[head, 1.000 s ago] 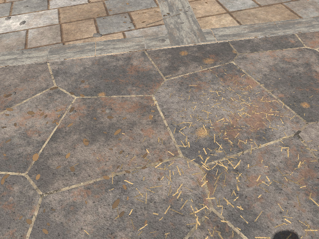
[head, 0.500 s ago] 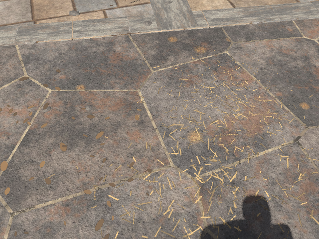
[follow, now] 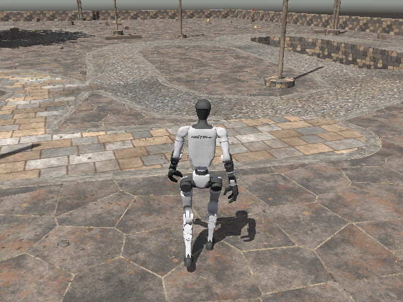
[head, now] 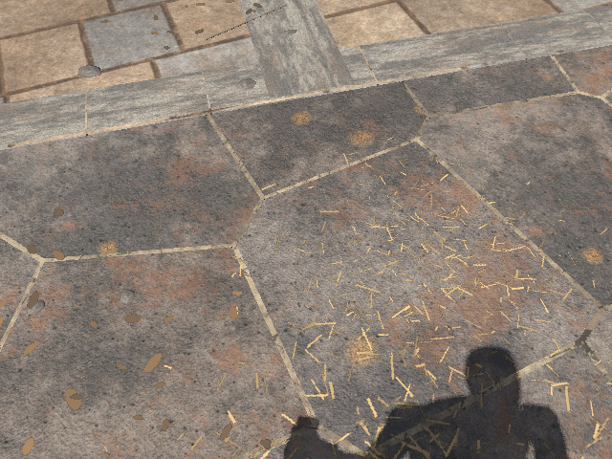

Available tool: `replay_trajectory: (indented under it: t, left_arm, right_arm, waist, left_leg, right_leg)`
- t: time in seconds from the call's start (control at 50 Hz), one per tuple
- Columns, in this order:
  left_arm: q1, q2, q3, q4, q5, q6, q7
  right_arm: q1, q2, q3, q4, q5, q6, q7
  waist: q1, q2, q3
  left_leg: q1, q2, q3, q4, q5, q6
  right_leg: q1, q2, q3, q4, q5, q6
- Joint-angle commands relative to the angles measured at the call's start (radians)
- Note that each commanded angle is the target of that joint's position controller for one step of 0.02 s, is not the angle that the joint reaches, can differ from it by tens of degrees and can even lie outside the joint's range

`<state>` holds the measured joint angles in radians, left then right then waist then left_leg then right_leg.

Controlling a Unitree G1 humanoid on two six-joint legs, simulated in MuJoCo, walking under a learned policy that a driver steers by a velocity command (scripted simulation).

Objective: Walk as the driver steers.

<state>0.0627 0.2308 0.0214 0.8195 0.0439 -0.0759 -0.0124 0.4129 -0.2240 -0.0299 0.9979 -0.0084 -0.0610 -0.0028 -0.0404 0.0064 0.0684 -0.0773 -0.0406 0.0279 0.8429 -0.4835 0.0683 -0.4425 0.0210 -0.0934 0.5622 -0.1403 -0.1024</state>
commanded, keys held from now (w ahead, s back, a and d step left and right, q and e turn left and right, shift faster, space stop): w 0.14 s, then no key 0.86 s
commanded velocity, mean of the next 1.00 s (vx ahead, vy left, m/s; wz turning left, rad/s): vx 0.19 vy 0.00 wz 0.00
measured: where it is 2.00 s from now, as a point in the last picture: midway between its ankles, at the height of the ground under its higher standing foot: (298, 399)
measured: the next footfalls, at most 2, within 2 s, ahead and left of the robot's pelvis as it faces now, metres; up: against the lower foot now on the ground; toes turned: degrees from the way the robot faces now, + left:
left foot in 0.44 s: +0.36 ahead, +0.09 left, +0.00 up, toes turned +3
right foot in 0.76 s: +0.29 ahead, -0.11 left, +0.00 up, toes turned +0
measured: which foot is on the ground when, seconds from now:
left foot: up 0.00-0.42, down 0.44-1.00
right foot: down 0.00-0.46, up 0.48-0.74, down 0.76-1.00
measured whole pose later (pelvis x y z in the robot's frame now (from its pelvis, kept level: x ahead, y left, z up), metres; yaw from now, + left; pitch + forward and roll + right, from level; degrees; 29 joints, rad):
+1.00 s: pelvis +0.26 +0.01 +0.02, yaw +0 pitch -2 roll +0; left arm 0.32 0.14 -0.01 1.15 0.01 -0.01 0.04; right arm 0.27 -0.17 -0.01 1.09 -0.01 0.00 -0.02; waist -0.02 0.01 0.01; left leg -0.24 -0.02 0.07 0.38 -0.12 0.06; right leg -0.13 0.01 -0.01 0.40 -0.24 -0.01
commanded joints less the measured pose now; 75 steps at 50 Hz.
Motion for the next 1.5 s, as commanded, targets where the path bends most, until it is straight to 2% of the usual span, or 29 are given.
replay_trajectory:
  t: [0.02,0.08,0.14,0.24,0.34,0.38,0.42,0.44,0.46,0.48,0.5,0.52,0.56,0.66,0.76,0.78,0.8,0.84,0.94,1.12,1.2,1.26,1.3,1.38,1.42,1.44,1.46,1.48,1.5]
  left_arm:
    - [0.251,0.164,0.056,0.045,-0.029,0.009,0.007]
    - [0.204,0.082,0.034,0.075,-0.030,-0.010,0.008]
    - [0.259,0.102,0.038,0.113,-0.037,-0.032,0.008]
    - [0.302,0.095,0.026,0.153,-0.033,-0.028,0.008]
    - [0.355,0.089,0.017,0.198,-0.029,-0.011,0.020]
    - [0.341,0.089,0.017,0.208,-0.026,-0.002,0.029]
    - [0.313,0.093,0.020,0.216,-0.035,0.004,0.037]
    - [0.342,0.084,0.016,0.211,-0.039,0.000,0.039]
    - [0.479,0.004,-0.002,0.224,-0.064,0.005,0.042]
    - [0.511,0.019,0.007,0.261,-0.069,0.032,0.044]
    - [0.439,0.057,0.018,0.253,-0.039,0.051,0.044]
    - [0.359,0.049,0.021,0.239,-0.018,0.059,0.039]
    - [0.314,0.012,0.015,0.238,-0.013,0.077,0.034]
    - [0.325,-0.012,0.002,0.285,-0.027,0.107,0.052]
    - [0.308,-0.006,-0.009,0.303,-0.014,0.102,0.052]
    - [0.311,0.010,-0.011,0.300,-0.007,0.092,0.053]
    - [0.282,0.031,-0.009,0.302,-0.022,0.086,0.052]
    - [0.261,-0.003,-0.018,0.303,-0.032,0.066,0.052]
    - [0.286,-0.006,-0.018,0.309,-0.036,0.056,0.057]
    - [0.328,-0.020,-0.020,0.322,-0.035,0.058,0.058]
    - [0.363,0.012,-0.002,0.312,-0.027,0.068,0.053]
    - [0.438,0.045,0.018,0.318,-0.029,0.065,0.052]
    - [0.426,0.070,0.036,0.314,-0.025,0.055,0.053]
    - [0.356,0.065,0.047,0.294,-0.028,0.031,0.045]
    - [0.315,0.059,0.049,0.279,-0.031,0.025,0.042]
    - [0.291,0.022,0.039,0.261,-0.025,0.014,0.036]
    - [0.283,-0.058,0.018,0.212,-0.031,0.002,0.022]
    - [0.246,0.026,0.038,0.190,0.000,0.003,0.012]
    - [0.199,0.025,0.041,0.179,0.005,0.002,0.002]
  right_arm:
    - [-0.021,-0.132,-0.031,-0.088,0.002,-0.018,0.003]
    - [-0.028,-0.081,-0.021,-0.077,-0.023,0.004,0.016]
    - [-0.059,-0.062,-0.020,-0.082,-0.031,0.028,0.031]
    - [-0.204,-0.040,-0.007,-0.118,-0.019,0.030,0.022]
    - [-0.269,-0.040,0.004,-0.116,-0.011,0.021,0.000]
    - [-0.236,-0.056,-0.001,-0.099,-0.016,0.012,-0.009]
    - [-0.103,-0.069,-0.010,-0.044,-0.025,-0.008,-0.019]
    - [-0.023,-0.125,-0.023,-0.018,-0.033,-0.026,-0.024]
    - [0.034,-0.178,-0.033,-0.013,-0.036,-0.025,-0.023]
    - [0.014,-0.141,-0.024,-0.017,0.003,-0.008,-0.017]
    - [-0.060,-0.114,-0.016,-0.033,0.016,0.000,-0.014]
    - [-0.128,-0.088,-0.007,-0.041,0.009,0.008,-0.018]
    - [-0.200,-0.046,0.010,-0.042,-0.005,0.018,-0.034]
    - [-0.170,-0.071,0.008,-0.007,-0.011,0.021,-0.031]
    - [-0.178,-0.073,0.002,0.010,0.005,0.055,-0.028]
    - [-0.162,-0.068,0.000,0.015,0.005,0.059,-0.027]
    - [-0.142,-0.048,-0.001,0.017,0.013,0.065,-0.024]
    - [-0.118,-0.029,0.003,0.039,0.002,0.063,-0.021]
    - [-0.102,-0.024,0.008,0.074,-0.002,0.053,-0.021]
    - [-0.081,-0.004,0.017,0.113,0.000,0.051,-0.029]
    - [-0.080,-0.028,0.003,0.104,-0.005,0.063,-0.024]
    - [-0.151,0.028,0.009,0.057,-0.016,0.051,-0.007]
    - [-0.185,0.007,0.001,0.024,-0.031,0.032,0.004]
    - [-0.150,0.007,-0.011,-0.001,-0.013,-0.002,0.018]
    - [0.026,0.016,-0.022,0.062,-0.005,-0.011,0.013]
    - [0.152,-0.034,-0.039,0.093,-0.014,-0.019,0.002]
    - [0.282,-0.152,-0.068,0.112,-0.014,-0.019,-0.008]
    - [0.270,-0.130,-0.061,0.126,-0.013,-0.005,-0.009]
    - [0.148,-0.088,-0.048,0.085,-0.018,-0.005,-0.007]
  waist:
    - [0.097,-0.063,-0.157]
    - [0.022,-0.060,-0.063]
    - [0.005,-0.057,-0.045]
    - [0.016,-0.062,-0.007]
    - [0.059,-0.106,-0.040]
    - [0.045,-0.108,-0.040]
    - [-0.019,-0.059,-0.071]
    - [-0.027,0.016,-0.141]
    - [0.015,0.171,-0.276]
    - [0.005,0.196,-0.358]
    - [0.022,0.116,-0.264]
    - [0.032,0.081,-0.163]
    - [0.076,0.078,-0.071]
    - [0.070,0.091,-0.114]
    - [0.073,0.053,-0.024]
    - [0.059,0.030,-0.001]
    - [0.025,-0.067,0.051]
    - [0.010,-0.097,0.027]
    - [0.016,-0.027,0.000]
    - [0.028,-0.007,0.004]
    - [0.043,-0.030,0.042]
    - [0.087,-0.143,0.109]
    - [0.086,-0.155,0.112]
    - [0.025,-0.125,0.105]
    - [-0.049,-0.068,0.073]
    - [-0.101,0.061,0.037]
    - [-0.123,0.333,-0.028]
    - [-0.088,0.245,0.016]
    - [-0.033,0.090,0.082]
  left_leg:
    - [-0.555,0.053,-0.095,0.440,0.099,0.033]
    - [-0.427,0.119,-0.078,0.309,0.188,0.007]
    - [-0.443,0.131,-0.049,0.253,0.230,-0.021]
    - [-0.448,0.117,0.022,0.002,0.370,-0.061]
    - [-0.360,0.064,0.049,-0.195,0.450,-0.032]
    - [-0.318,0.053,0.035,-0.249,0.397,-0.007]
    - [-0.164,0.039,0.028,-0.429,0.510,0.020]
    - [0.006,0.146,-0.060,-0.420,0.910,0.036]
    - [0.225,0.391,-0.271,-0.340,1.382,0.174]
    - [0.206,0.461,-0.399,-0.392,1.351,0.288]
    - [0.086,0.426,-0.357,-0.457,1.102,0.282]
    - [-0.016,0.381,-0.320,-0.515,0.885,0.248]
    - [-0.184,0.294,-0.207,-0.596,0.685,0.169]
    - [-0.192,0.245,-0.165,-0.612,0.447,0.126]
    - [-0.336,0.208,-0.187,-0.663,-0.039,0.026]
    - [-0.339,0.188,-0.180,-0.644,-0.032,-0.004]
    - [-0.274,0.130,-0.124,-0.630,0.054,-0.019]
    - [-0.106,0.119,-0.098,-0.547,0.221,-0.017]
    - [-0.097,0.129,-0.104,-0.542,0.272,-0.013]
    - [-0.106,0.129,-0.102,-0.537,0.304,-0.019]
    - [-0.210,0.071,-0.074,-0.470,-0.095,0.013]
    - [-0.394,0.008,0.015,-0.267,0.019,-0.002]
    - [-0.467,0.052,0.023,-0.118,0.111,-0.002]
    - [-0.327,0.057,0.040,-0.241,0.111,0.008]
    - [0.001,-0.004,0.077,-0.385,0.182,0.006]
    - [0.171,0.103,-0.087,-0.486,0.099,0.024]
    - [0.299,0.357,-0.533,-0.686,-0.184,0.112]
    - [0.211,0.432,-0.684,-0.726,-0.216,0.171]
    - [0.122,0.404,-0.588,-0.709,-0.192,0.163]
  right_leg:
    - [0.558,-0.364,0.558,-0.295,-0.114,-0.176]
    - [0.323,-0.254,0.325,-0.373,0.097,-0.107]
    - [0.295,-0.231,0.254,-0.420,0.158,-0.116]
    - [0.291,-0.171,0.085,-0.365,0.654,-0.086]
    - [0.392,-0.179,0.069,-0.283,0.723,-0.062]
    - [0.424,-0.203,0.094,-0.215,0.728,-0.057]
    - [0.428,-0.174,0.095,-0.050,0.662,-0.020]
    - [0.351,-0.123,0.074,0.081,0.450,0.015]
    - [0.200,-0.022,0.036,0.318,-0.134,0.044]
    - [0.153,0.049,0.087,0.454,-0.501,0.058]
    - [0.121,0.019,0.133,0.502,-0.523,0.062]
    - [0.092,0.004,0.138,0.499,-0.478,0.066]
    - [0.154,-0.039,0.145,0.370,-0.364,0.085]
    - [0.250,-0.024,0.097,0.135,-0.280,0.103]
    - [0.359,-0.058,0.115,-0.145,-0.080,0.074]
    - [0.344,-0.105,0.171,-0.202,-0.108,0.063]
    - [0.196,-0.112,0.207,-0.229,-0.208,0.051]
    - [0.105,-0.123,0.221,-0.293,-0.232,0.063]
    - [0.173,-0.110,0.199,-0.280,-0.137,0.060]
    - [0.204,-0.109,0.189,-0.269,-0.095,0.052]
    - [0.161,-0.084,0.213,-0.270,-0.524,0.000]
    - [0.248,-0.220,0.420,-0.407,-0.659,-0.080]
    - [0.291,-0.322,0.508,-0.462,-0.586,-0.131]
    - [0.241,-0.259,0.371,-0.387,-0.424,-0.095]
    - [0.063,-0.174,0.263,-0.247,-0.343,-0.060]
    - [-0.055,-0.102,0.162,-0.025,-0.251,-0.028]
    - [-0.251,0.030,0.008,0.317,-0.333,0.024]
    - [-0.316,0.005,0.067,0.508,-0.394,0.008]
    - [-0.338,-0.058,0.107,0.576,-0.296,-0.005]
